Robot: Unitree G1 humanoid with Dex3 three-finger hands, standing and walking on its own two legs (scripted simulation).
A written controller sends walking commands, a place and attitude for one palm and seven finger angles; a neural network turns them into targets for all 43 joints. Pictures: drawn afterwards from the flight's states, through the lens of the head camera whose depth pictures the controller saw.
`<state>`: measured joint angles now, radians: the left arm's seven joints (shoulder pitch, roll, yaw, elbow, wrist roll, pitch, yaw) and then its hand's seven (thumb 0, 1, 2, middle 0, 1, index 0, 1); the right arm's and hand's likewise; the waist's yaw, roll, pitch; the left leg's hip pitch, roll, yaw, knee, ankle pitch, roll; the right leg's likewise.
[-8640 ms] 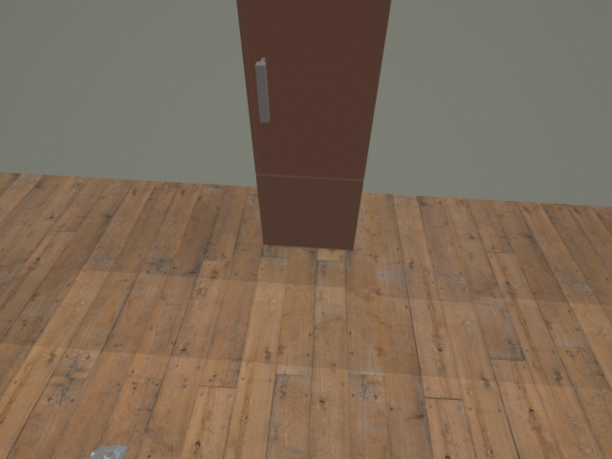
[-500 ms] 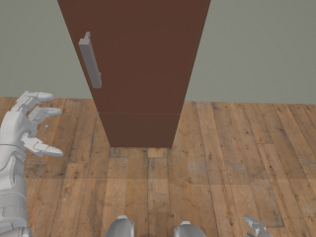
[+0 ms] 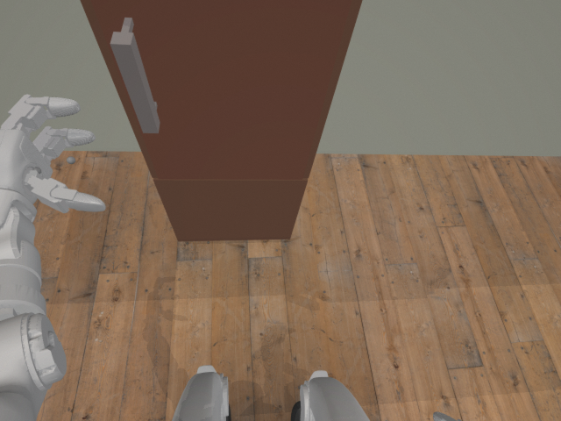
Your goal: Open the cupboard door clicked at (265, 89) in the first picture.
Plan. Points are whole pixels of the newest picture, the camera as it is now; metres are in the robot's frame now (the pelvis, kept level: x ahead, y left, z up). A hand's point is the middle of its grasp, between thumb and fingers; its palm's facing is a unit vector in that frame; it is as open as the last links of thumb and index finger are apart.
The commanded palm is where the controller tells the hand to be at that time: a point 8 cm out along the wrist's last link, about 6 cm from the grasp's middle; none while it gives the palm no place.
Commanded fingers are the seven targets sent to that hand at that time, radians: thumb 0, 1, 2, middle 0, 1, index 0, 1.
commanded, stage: move the hooked fingers beside the handle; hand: left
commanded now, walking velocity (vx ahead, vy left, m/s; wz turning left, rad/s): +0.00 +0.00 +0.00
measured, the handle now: (140, 79) +0.62 +0.21 +0.06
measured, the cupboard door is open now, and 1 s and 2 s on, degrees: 0 0 0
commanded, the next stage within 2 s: slide the fingers in behind the handle in 1.40 s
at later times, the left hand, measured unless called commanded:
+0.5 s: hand (90, 109) +0.53 +0.27 +0.07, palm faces +0.04 -1.00 -0.02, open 14.0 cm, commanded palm +0.53 +0.30 +0.06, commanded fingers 0.00 -0.50 0.30 -0.30 -1.20 -0.30 -1.20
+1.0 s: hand (85, 99) +0.56 +0.28 +0.07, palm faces +0.04 -1.00 -0.01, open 14.0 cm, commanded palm +0.55 +0.30 +0.06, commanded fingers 0.00 -0.50 0.30 -0.30 -1.20 -0.30 -1.20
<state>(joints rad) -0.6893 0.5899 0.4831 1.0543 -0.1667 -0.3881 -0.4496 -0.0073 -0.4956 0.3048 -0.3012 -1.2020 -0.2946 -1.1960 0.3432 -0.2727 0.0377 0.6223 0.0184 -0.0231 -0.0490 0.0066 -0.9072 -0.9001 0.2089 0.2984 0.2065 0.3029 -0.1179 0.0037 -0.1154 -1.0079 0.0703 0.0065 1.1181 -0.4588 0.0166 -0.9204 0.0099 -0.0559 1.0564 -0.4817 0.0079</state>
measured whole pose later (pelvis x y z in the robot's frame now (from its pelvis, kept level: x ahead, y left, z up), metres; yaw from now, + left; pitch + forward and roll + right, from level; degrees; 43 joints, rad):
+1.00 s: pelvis +0.00 +0.01 -0.02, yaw -2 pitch +28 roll -7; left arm -1.08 0.84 0.54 1.24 -0.03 -0.29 -0.42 -0.01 -0.50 0.30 -0.30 -1.20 -0.29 -1.20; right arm 0.41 -0.26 0.09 0.61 -0.02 0.09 -0.02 0.00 -0.91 -0.90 0.21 0.30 0.21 0.30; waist -0.24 0.02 -0.09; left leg -1.23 0.10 -0.03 1.22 -0.49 0.03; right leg -1.11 0.04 -0.08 1.10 -0.48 0.02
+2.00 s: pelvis +0.00 +0.00 -0.02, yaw -2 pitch +28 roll -6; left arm -1.07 0.77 0.50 1.24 -0.02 -0.31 -0.34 -0.01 -0.49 0.30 -0.30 -1.20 -0.30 -1.20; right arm 0.40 -0.26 0.09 0.61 -0.02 0.09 -0.01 0.00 -0.91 -0.90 0.21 0.30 0.21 0.30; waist -0.24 0.03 -0.09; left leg -1.23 0.10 -0.03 1.22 -0.49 0.02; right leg -1.12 0.04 -0.08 1.12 -0.49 0.01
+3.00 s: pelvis +0.01 +0.00 -0.02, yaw -1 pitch +27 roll -5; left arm -1.07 0.62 0.43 1.26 -0.03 -0.36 -0.21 -0.01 -0.50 0.30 -0.30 -1.20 -0.28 -1.20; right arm 0.40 -0.26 0.06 0.63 -0.03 0.08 0.02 0.00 -0.91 -0.90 0.21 0.30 0.21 0.30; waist -0.23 0.04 -0.11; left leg -1.18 0.09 -0.02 1.20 -0.49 0.01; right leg -1.08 0.03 -0.07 1.12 -0.50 0.00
